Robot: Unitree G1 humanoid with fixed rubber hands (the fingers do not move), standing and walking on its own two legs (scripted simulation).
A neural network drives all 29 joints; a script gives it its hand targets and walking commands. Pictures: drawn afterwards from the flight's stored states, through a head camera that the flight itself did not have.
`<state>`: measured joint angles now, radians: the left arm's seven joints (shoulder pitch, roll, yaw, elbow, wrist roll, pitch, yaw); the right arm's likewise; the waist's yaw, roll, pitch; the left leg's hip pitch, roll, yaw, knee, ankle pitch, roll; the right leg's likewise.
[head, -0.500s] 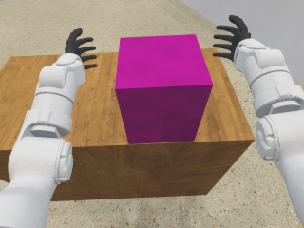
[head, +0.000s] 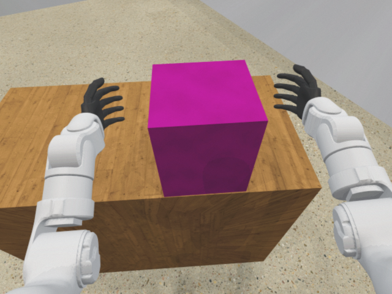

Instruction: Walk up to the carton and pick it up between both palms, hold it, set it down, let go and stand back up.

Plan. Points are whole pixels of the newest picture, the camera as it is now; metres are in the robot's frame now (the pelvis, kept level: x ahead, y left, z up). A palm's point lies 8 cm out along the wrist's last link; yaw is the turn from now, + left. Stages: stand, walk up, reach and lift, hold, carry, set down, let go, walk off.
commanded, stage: set down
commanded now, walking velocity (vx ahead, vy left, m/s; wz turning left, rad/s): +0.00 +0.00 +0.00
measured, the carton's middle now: (202, 131) +0.47 -0.01 +0.05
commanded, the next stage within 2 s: none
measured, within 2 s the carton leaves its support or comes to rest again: neither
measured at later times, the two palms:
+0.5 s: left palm (99, 159) +0.34 +0.19 +0.12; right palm (314, 146) +0.36 -0.22 +0.12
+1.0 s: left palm (102, 202) +0.28 +0.19 +0.07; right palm (318, 195) +0.29 -0.22 +0.06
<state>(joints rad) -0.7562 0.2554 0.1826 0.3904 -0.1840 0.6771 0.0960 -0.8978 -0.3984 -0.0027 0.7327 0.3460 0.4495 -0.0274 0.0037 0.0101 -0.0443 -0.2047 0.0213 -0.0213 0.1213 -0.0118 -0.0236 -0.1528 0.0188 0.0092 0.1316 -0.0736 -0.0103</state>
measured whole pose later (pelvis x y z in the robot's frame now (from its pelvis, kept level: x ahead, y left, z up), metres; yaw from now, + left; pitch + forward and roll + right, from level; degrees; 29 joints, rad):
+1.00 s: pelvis +0.00 +0.00 +0.00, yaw -3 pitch -1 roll +1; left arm -0.04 0.11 0.10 -0.10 -0.14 0.47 0.11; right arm -0.08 -0.35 0.04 0.10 0.32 0.22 -0.03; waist 0.04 -0.01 0.06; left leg -0.08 0.03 0.03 0.18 -0.07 -0.03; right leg -0.09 0.03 0.07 0.26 -0.15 -0.02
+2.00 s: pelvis +0.02 +0.00 +0.00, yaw -3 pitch +2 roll +1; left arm 0.36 0.14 -0.01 -0.07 -0.08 0.43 0.09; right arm 0.40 -0.23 0.05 0.05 0.20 0.22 -0.04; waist 0.05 -0.03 -0.01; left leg -0.12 0.02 0.03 0.19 -0.10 -0.02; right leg -0.12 0.02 0.07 0.26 -0.17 -0.01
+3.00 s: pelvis +0.01 +0.00 -0.01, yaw -2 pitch +4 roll +0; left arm 0.16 0.14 0.02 0.30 0.00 0.58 0.04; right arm 0.21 -0.17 0.03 0.46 0.06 0.28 -0.05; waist 0.02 -0.02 0.05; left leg -0.23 0.02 0.00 0.29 -0.13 -0.02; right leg -0.20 0.02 0.05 0.31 -0.19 -0.01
